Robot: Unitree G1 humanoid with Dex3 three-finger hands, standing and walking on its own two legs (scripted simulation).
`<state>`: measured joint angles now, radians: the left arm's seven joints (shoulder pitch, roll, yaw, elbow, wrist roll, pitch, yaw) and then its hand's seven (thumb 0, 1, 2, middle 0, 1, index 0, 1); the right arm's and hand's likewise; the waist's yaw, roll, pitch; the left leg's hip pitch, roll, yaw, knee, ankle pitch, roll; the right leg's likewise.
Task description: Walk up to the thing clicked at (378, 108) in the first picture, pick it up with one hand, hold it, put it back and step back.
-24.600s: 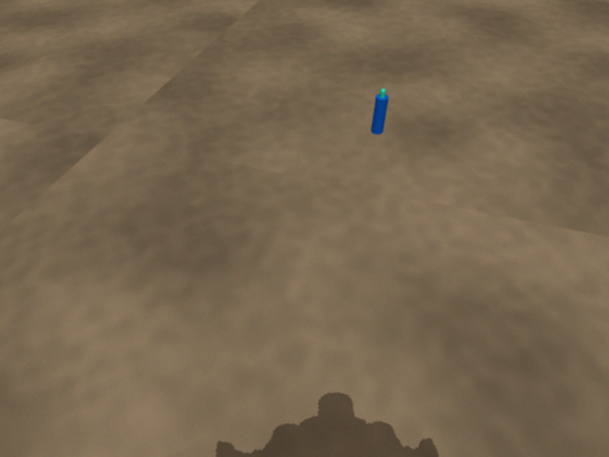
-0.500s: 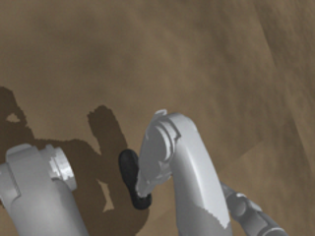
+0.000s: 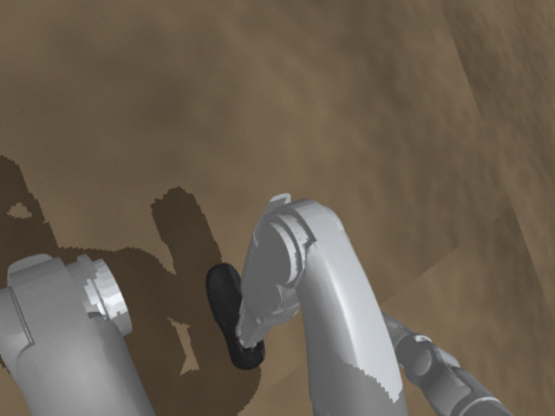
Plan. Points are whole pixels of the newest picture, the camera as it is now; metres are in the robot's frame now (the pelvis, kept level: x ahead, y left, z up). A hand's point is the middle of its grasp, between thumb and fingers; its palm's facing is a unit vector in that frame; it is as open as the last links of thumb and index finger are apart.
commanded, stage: withdraw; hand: left
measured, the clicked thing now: out of the picture +0.46 +0.30 -0.17
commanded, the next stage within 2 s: rise in 0.30 s
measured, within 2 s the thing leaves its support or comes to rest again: rests again in 0.22 s
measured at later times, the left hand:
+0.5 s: hand out of the picture +0.43 +0.38 -0.05, palm faces +0.36 -0.92 -0.12, open 17.6 cm
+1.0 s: hand out of the picture +0.31 +0.36 +0.10, palm faces +0.30 -0.82 -0.49, open 17.5 cm
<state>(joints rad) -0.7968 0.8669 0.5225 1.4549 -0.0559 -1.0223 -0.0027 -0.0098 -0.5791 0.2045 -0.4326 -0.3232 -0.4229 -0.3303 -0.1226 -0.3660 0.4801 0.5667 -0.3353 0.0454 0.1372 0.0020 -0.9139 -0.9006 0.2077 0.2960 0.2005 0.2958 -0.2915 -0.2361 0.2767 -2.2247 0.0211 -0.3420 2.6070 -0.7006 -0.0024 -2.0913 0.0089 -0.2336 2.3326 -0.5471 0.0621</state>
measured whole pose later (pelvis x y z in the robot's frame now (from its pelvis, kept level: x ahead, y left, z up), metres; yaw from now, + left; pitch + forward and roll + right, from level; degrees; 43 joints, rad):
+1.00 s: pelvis +0.02 -0.01 +0.18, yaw +11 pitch +32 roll -5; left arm -0.26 0.52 0.33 0.56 0.08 -0.06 0.01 -0.01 -0.55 0.05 -0.06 -0.05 -0.06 -0.05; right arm 0.11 -0.26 0.02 0.57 0.04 0.14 -0.01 0.01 -0.91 -0.91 0.21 0.30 0.20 0.30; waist -0.05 0.01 -0.15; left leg -1.86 0.05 -0.07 1.94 -0.65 0.00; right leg -1.84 -0.04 -0.05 1.86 -0.59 0.02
